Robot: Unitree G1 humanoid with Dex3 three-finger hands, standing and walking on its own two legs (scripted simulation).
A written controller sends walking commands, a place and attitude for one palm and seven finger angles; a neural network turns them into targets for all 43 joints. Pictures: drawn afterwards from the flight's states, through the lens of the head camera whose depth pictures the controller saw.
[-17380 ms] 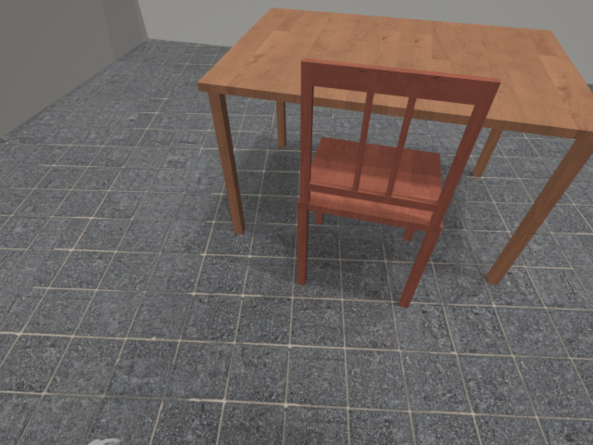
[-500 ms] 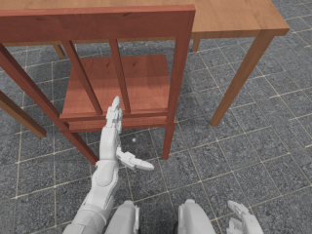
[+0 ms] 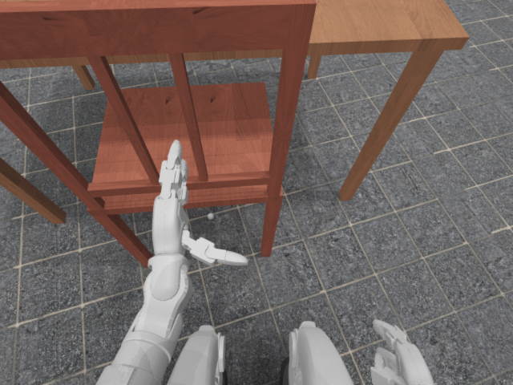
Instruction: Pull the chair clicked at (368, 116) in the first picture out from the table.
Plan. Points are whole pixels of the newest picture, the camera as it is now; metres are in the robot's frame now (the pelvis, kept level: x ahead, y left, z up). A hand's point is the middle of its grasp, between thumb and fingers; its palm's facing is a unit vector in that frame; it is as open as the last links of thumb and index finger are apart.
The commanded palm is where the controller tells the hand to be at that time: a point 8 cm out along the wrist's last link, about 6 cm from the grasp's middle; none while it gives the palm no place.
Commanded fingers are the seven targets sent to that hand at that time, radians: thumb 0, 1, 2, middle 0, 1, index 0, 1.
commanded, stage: aim the fingers beside a spindle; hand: left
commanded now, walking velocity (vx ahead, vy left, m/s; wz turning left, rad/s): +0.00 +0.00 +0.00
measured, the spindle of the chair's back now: (133, 133) +0.50 +0.21 +0.05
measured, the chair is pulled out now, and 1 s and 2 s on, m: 0.00 0.00 0.00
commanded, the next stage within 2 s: push the fingers through the gap in 0.68 s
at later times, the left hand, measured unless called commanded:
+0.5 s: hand (210, 219) +0.36 +0.08 +0.01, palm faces +0.02 -1.00 -0.04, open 16.9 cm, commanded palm +0.34 +0.13 +0.02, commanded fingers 0.00 -0.50 0.30 -0.06 -0.08 -0.06 -0.08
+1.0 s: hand (207, 207) +0.38 +0.08 +0.03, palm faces +0.09 -1.00 -0.01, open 16.9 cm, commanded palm +0.36 +0.13 +0.02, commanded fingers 0.00 -0.50 0.30 -0.06 -0.08 -0.06 -0.08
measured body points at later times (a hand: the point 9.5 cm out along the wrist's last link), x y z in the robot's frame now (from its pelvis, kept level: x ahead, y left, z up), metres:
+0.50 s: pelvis +0.00 +0.00 +0.00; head +0.11 +0.00 +0.44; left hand +0.36 +0.13 +0.01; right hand +0.15 -0.24 -0.11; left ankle +0.03 +0.11 -0.62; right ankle +0.05 -0.12 -0.62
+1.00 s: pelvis +0.00 +0.00 +0.00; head +0.12 +0.00 +0.43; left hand +0.36 +0.13 +0.03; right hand +0.14 -0.24 -0.12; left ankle +0.03 +0.11 -0.62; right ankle +0.05 -0.12 -0.62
